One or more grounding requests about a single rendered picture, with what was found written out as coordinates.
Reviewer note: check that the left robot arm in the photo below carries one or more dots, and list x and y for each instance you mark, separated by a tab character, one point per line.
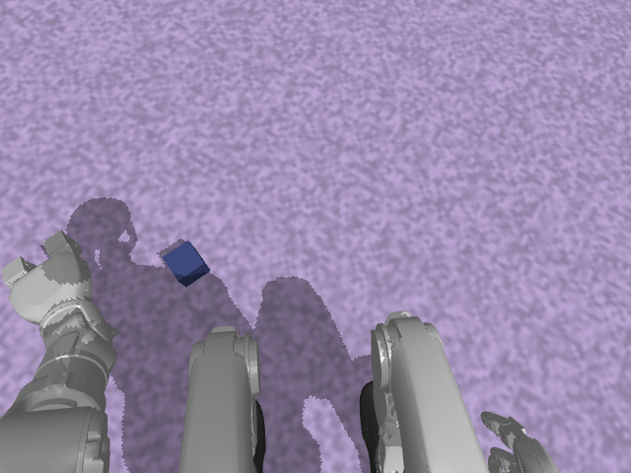
58	423

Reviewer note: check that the cube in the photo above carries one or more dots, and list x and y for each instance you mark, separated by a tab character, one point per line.
186	264

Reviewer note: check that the right robot foot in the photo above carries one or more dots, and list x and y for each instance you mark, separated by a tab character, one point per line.
369	425

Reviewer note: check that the left robot hand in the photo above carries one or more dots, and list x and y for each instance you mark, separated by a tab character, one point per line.
64	277

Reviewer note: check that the right robot hand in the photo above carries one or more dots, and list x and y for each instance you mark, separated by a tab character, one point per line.
529	454

